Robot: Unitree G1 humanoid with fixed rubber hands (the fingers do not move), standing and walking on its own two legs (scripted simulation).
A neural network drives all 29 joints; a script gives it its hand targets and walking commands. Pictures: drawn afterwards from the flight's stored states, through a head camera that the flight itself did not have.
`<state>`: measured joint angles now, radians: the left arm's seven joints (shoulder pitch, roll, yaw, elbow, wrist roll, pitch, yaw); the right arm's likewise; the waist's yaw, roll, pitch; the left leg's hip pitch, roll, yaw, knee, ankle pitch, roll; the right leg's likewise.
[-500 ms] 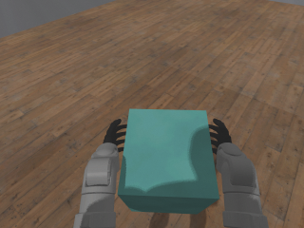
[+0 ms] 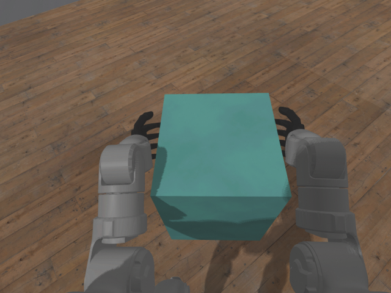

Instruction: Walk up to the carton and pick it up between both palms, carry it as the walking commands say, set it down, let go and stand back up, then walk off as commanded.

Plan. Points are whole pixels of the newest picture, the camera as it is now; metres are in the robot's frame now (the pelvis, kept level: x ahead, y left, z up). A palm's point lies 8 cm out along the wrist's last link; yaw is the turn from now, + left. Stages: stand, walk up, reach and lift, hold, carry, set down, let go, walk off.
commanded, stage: carry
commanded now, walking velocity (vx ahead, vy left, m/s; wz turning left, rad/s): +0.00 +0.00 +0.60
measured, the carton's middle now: (215, 172) +0.34 -0.02 +0.04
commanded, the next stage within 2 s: none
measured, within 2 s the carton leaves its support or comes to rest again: neither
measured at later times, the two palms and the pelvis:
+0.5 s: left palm (66, 190) +0.28 +0.25 +0.09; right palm (213, 144) +0.38 -0.02 +0.08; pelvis -0.01 +0.00 -0.02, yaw +17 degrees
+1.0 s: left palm out of the picture +0.13 +0.34 +0.10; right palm (140, 171) +0.31 +0.12 +0.10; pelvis -0.06 +0.00 -0.01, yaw +36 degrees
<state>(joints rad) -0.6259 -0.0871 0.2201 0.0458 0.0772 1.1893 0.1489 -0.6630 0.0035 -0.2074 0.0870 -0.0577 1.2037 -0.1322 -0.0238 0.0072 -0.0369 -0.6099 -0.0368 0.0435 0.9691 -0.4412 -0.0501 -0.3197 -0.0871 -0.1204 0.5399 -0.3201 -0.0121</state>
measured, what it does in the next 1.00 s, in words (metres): steps on the spot, turning left: left foot, then right foot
